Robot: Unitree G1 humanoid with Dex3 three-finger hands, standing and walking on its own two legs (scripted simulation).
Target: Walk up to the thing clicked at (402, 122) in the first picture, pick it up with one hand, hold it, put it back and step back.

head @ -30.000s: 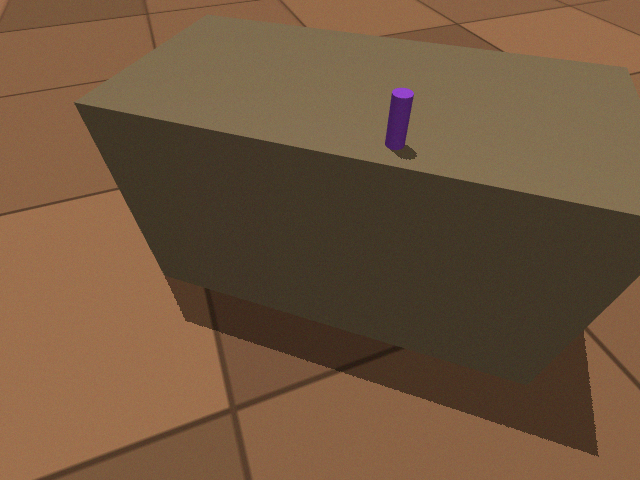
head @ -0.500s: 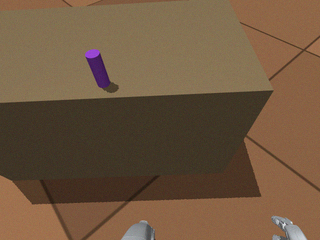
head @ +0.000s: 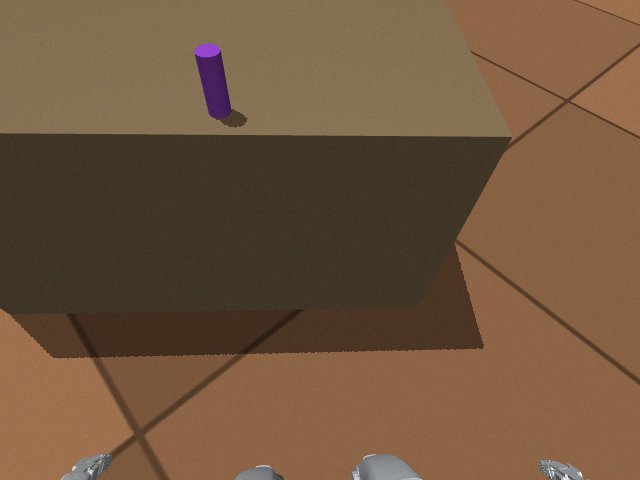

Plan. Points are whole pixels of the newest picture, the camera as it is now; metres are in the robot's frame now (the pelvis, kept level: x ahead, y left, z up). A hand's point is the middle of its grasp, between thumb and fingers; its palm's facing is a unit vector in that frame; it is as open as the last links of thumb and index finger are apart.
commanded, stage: step back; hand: left
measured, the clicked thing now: (214, 83) +0.75 +0.22 +0.05
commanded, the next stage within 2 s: stand in 1.70 s
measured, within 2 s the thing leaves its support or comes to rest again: neither
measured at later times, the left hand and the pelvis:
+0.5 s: hand out of the picture -0.05 +0.26 -0.15, palm faces +0.04 -0.90 -0.42, open 7.4 cm; pelvis -0.17 -0.02 -0.01, yaw +3 degrees
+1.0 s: hand out of the picture -0.23 +0.23 -0.14, palm faces +0.06 -0.92 -0.38, open 7.4 cm; pelvis -0.27 -0.04 +0.00, yaw +3 degrees
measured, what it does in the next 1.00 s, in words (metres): walks backwards: right foot, then left foot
